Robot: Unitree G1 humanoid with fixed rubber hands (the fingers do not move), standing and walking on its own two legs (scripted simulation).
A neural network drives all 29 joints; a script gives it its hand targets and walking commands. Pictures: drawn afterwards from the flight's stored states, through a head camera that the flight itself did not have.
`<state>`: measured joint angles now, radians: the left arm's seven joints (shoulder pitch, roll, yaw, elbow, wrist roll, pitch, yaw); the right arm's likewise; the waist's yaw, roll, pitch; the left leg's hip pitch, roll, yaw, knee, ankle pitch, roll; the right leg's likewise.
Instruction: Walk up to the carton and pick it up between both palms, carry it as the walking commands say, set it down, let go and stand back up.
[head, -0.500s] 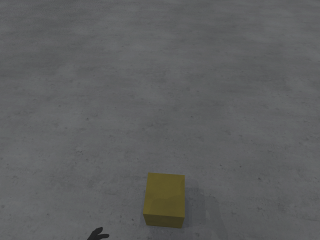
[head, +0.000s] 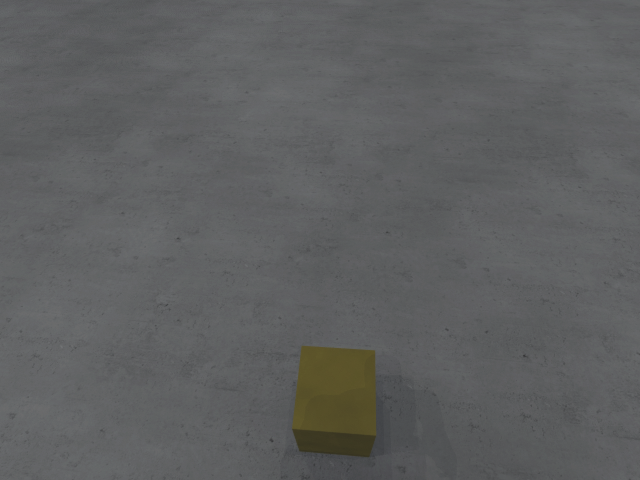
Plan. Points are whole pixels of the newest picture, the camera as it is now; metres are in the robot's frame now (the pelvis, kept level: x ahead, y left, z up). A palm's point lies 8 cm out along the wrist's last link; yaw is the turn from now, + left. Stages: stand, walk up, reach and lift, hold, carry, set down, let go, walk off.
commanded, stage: walk up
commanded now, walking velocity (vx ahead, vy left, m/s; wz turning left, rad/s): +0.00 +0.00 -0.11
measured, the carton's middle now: (336, 402) +0.39 +0.02 -0.65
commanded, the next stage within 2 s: stand in 0.88 s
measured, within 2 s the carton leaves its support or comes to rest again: neither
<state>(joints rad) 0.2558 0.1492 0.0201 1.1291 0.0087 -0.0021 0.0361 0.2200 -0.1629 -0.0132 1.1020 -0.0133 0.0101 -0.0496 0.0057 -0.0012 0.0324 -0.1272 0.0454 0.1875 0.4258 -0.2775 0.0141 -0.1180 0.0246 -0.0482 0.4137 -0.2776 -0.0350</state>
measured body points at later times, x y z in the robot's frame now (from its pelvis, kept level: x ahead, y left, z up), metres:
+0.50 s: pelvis -0.01 +0.00 +0.00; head +0.01 +0.00 +0.45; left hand +0.03 +0.23 -0.16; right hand -0.02 -0.23 -0.16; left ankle -0.03 +0.10 -0.74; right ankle -0.03 -0.09 -0.74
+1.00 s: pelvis -0.01 +0.01 -0.01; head +0.00 +0.01 +0.44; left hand +0.03 +0.25 -0.16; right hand -0.01 -0.23 -0.16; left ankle -0.03 +0.10 -0.74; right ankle -0.03 -0.09 -0.74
